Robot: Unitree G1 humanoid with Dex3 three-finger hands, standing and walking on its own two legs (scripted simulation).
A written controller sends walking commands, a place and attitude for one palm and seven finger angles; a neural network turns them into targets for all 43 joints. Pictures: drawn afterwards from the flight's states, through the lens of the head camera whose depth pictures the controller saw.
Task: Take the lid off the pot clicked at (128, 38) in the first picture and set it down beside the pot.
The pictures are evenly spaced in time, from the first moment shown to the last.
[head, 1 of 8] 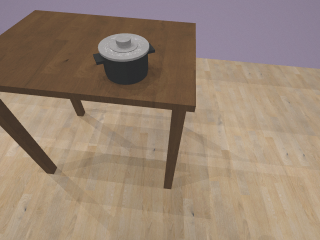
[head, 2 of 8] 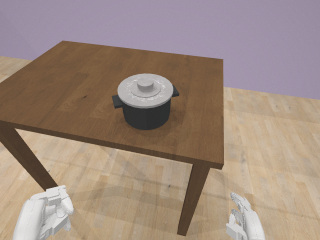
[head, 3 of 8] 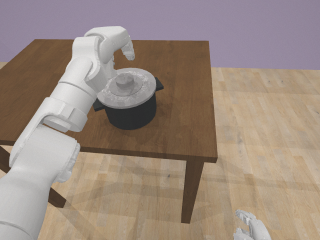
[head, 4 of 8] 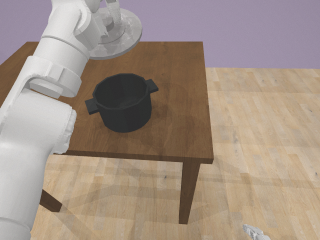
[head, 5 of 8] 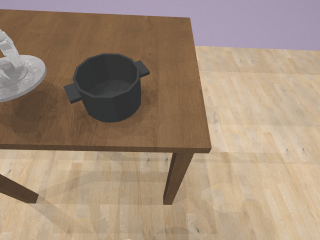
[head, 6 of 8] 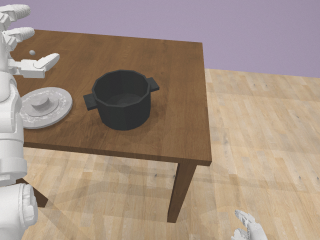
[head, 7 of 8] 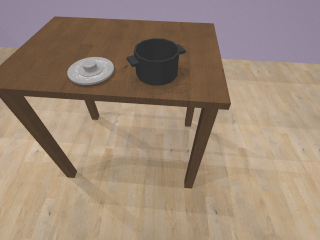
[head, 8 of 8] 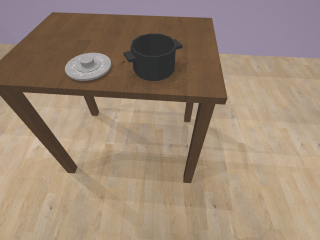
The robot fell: no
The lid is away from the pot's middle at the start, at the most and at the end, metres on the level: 0.00 0.25 0.25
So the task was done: yes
